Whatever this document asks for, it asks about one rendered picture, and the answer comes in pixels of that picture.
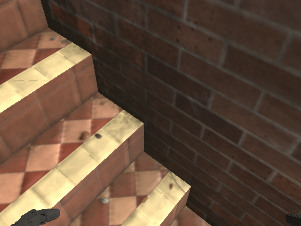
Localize stairs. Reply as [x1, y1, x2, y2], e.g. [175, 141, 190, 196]
[0, 0, 191, 226]

